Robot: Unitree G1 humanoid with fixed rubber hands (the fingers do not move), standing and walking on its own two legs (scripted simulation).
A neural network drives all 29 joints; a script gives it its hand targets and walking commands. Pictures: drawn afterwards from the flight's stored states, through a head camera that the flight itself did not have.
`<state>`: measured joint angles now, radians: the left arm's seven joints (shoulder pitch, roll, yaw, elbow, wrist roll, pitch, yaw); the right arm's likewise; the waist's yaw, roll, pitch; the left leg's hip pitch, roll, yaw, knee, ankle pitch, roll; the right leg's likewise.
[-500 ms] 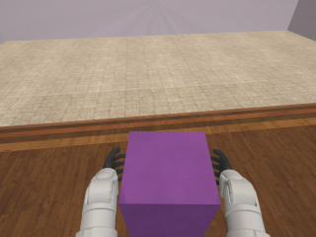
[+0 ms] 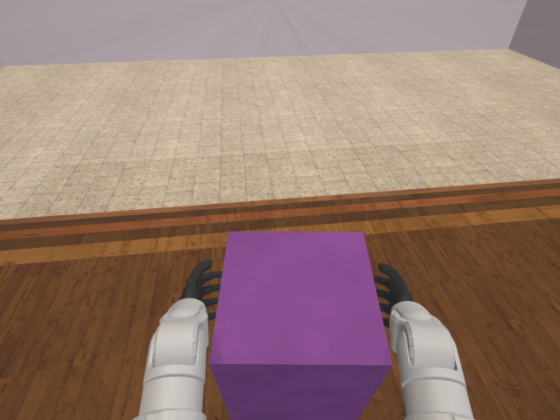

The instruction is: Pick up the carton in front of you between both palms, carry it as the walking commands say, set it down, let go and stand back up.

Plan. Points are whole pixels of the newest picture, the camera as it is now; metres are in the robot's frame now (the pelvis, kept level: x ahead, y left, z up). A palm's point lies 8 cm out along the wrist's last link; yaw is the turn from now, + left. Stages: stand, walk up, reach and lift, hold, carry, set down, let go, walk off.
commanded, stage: hold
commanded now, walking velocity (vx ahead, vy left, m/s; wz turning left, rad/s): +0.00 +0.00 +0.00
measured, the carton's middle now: (294, 329) +0.30 +0.00 -0.02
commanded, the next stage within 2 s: carry in 0.46 s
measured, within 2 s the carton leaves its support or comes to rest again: neither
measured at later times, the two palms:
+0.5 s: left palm (192, 312) +0.28 +0.15 +0.05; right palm (402, 317) +0.28 -0.15 +0.05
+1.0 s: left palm (213, 240) +0.41 +0.14 +0.07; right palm (392, 249) +0.39 -0.16 +0.08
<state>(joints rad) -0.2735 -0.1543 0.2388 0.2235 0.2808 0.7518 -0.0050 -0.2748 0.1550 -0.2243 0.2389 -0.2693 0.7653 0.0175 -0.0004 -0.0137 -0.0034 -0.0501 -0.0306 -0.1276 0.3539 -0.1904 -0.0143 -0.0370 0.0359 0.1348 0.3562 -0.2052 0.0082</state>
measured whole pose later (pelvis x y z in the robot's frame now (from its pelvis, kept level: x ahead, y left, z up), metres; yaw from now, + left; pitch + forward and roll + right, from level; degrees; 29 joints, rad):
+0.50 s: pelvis -0.01 +0.00 +0.00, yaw -1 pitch -7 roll +0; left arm -0.31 -0.16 0.27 0.26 0.29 0.75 0.00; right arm -0.31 0.16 -0.25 0.28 -0.28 0.76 0.02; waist 0.01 -0.02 -0.01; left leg -0.08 -0.03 -0.11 0.39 -0.20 -0.02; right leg -0.08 0.04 0.13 0.41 -0.22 0.01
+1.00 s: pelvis +0.13 +0.00 -0.02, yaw +0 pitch +5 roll -1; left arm -0.21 -0.15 0.14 -0.23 0.11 1.15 0.09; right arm -0.16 0.13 -0.13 -0.29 -0.09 1.19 -0.11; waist -0.01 0.00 -0.16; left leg -0.28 0.07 0.07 0.74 -0.49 -0.02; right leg -0.25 -0.03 -0.15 0.52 -0.34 -0.01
